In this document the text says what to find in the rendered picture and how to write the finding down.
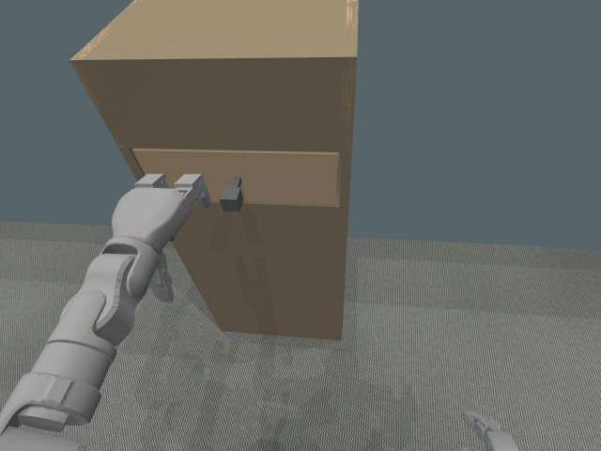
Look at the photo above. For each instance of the handle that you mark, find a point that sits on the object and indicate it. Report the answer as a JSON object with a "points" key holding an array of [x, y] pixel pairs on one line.
{"points": [[231, 197]]}

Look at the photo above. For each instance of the left robot upper arm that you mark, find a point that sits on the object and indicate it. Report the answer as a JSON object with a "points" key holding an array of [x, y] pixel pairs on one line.
{"points": [[20, 439]]}

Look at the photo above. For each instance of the robot left hand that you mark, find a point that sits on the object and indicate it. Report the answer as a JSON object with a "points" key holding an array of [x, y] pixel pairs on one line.
{"points": [[154, 213]]}

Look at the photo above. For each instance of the drawer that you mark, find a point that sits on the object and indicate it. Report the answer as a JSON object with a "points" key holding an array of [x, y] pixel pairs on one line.
{"points": [[295, 177]]}

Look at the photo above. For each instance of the robot right hand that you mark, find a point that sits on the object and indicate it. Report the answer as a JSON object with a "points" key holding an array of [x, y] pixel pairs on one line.
{"points": [[489, 431]]}

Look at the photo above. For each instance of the robot left forearm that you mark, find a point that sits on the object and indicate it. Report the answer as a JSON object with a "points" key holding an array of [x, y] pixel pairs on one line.
{"points": [[63, 387]]}

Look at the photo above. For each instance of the cabinet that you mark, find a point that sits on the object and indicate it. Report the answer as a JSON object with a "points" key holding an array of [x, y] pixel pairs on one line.
{"points": [[270, 75]]}

